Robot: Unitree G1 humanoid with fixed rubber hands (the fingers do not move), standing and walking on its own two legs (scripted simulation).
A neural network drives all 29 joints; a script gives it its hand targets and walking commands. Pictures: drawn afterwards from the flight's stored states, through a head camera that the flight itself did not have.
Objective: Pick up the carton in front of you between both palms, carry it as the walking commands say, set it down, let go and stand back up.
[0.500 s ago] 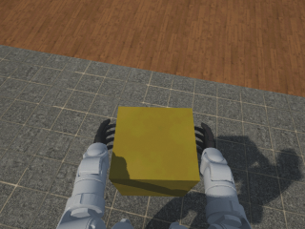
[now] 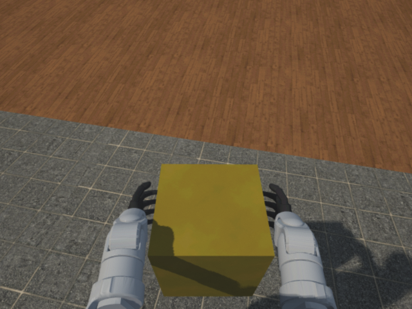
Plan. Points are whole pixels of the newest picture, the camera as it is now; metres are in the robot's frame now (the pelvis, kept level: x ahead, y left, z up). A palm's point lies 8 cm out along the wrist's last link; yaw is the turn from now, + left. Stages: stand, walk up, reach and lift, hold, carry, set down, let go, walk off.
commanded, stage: reach and lift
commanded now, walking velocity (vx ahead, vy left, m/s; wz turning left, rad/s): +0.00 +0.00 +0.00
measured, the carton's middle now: (208, 233) +0.30 +0.00 -0.05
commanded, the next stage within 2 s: hold in 0.80 s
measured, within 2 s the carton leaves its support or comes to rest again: neither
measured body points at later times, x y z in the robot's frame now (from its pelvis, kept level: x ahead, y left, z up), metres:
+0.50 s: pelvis +0.01 +0.00 +0.01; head -0.01 +0.00 +0.45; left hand +0.32 +0.15 +0.03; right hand +0.32 -0.15 +0.03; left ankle +0.03 +0.13 -0.74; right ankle +0.02 -0.13 -0.74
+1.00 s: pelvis +0.01 +0.00 +0.01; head -0.04 +0.00 +0.46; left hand +0.31 +0.15 +0.05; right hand +0.31 -0.15 +0.05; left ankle +0.03 +0.13 -0.74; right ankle +0.02 -0.13 -0.74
